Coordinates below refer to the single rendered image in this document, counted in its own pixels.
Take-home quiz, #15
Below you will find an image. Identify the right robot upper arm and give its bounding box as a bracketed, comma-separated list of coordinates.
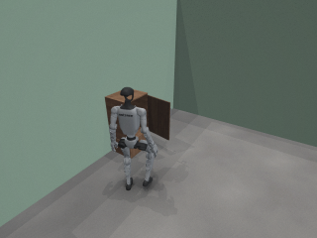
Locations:
[136, 107, 147, 134]

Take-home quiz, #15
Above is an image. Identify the robot right shin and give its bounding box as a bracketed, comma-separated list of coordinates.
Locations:
[145, 153, 155, 181]

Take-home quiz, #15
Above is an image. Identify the robot right forearm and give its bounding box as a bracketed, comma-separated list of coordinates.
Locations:
[144, 127, 155, 148]

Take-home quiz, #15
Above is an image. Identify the cupboard door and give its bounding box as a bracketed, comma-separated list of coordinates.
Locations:
[147, 95, 170, 140]

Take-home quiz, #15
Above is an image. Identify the robot right hand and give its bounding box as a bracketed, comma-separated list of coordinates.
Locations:
[150, 145, 159, 157]

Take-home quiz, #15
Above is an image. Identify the robot left hand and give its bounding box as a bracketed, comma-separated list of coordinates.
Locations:
[110, 140, 119, 152]

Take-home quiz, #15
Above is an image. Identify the left robot upper arm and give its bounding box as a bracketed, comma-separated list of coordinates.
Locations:
[109, 106, 120, 130]

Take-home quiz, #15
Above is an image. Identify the robot left forearm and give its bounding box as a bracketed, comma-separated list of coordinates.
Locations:
[109, 125, 117, 142]

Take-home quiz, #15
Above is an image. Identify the right robot foot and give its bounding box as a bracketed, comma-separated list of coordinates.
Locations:
[143, 177, 153, 186]

